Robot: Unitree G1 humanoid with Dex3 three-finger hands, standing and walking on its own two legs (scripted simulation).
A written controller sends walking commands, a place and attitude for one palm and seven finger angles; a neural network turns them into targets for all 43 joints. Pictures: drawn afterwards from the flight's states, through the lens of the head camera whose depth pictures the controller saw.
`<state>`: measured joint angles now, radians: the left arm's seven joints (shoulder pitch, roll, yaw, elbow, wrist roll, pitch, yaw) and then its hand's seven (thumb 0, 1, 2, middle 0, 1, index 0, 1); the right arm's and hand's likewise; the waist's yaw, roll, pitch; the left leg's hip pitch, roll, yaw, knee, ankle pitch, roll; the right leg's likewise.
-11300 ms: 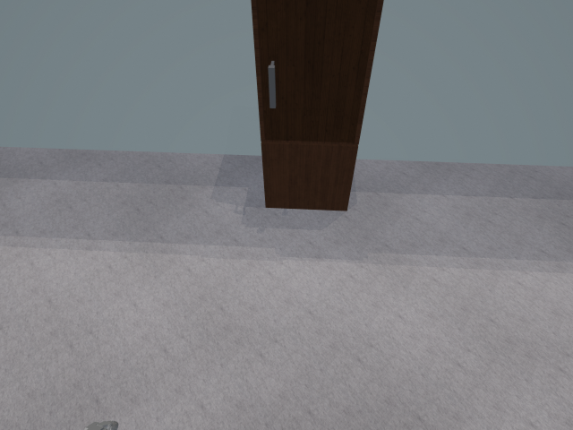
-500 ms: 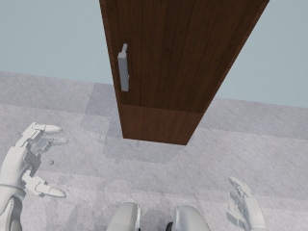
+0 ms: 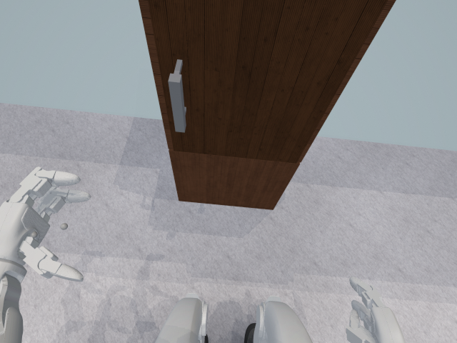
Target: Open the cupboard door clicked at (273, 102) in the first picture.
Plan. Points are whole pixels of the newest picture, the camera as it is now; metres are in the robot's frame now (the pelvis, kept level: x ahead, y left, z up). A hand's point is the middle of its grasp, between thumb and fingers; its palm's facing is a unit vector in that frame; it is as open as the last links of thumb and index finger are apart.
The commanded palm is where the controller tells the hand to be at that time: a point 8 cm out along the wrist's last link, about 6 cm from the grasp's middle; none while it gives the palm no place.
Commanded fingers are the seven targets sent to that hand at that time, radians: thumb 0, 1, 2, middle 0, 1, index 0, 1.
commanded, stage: raise the hand with hooked fingers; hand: left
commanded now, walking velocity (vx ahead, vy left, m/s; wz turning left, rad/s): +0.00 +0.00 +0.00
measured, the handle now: (179, 98) +0.57 +0.14 +0.02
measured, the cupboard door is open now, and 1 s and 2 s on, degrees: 0 0 0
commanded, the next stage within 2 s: move the hooked fingers beside the handle in 0.24 s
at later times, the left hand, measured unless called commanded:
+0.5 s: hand (78, 219) +0.29 +0.26 +0.03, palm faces +0.00 -1.00 -0.04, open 14.0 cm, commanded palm +0.29 +0.30 +0.03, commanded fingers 0.00 -0.50 0.30 -0.30 -1.20 -0.30 -1.20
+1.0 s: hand (103, 173) +0.38 +0.25 +0.01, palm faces -0.02 -1.00 -0.02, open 14.0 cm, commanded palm +0.37 +0.29 +0.02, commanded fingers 0.00 -0.50 0.30 -0.30 -1.20 -0.30 -1.20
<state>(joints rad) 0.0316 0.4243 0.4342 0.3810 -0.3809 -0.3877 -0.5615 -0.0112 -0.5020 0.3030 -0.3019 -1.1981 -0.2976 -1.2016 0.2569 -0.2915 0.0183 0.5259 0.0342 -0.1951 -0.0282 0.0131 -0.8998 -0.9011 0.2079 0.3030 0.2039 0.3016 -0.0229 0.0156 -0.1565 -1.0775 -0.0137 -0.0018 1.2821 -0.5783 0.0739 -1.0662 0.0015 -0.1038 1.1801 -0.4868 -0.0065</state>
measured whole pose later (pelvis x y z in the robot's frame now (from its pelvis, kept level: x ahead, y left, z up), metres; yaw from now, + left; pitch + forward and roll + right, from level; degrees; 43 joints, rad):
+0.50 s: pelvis +0.00 -0.02 -0.01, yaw +1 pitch +22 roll -4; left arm -0.06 0.42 0.43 0.46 -0.36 -0.40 -0.55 -0.01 -0.50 0.30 -0.30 -1.20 -0.30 -1.20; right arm 0.23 -0.29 0.04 0.54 0.04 -0.19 -0.05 0.01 -0.90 -0.90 0.21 0.30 0.20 0.30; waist -0.01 0.02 -0.16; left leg -1.10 -0.01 -0.02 1.31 -0.59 0.05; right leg -1.09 0.01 -0.12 1.22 -0.51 -0.03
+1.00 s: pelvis +0.00 -0.01 -0.01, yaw -1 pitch +25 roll -4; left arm -0.37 0.47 0.44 0.74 -0.28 -0.41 -0.50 -0.01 -0.50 0.30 -0.30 -1.20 -0.30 -1.20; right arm 0.27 -0.29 0.04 0.58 0.03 -0.11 -0.04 0.01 -0.90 -0.90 0.21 0.30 0.20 0.30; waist -0.07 0.01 -0.16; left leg -1.16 0.00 0.00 1.32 -0.59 0.06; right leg -1.16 0.02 -0.10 1.22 -0.50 -0.02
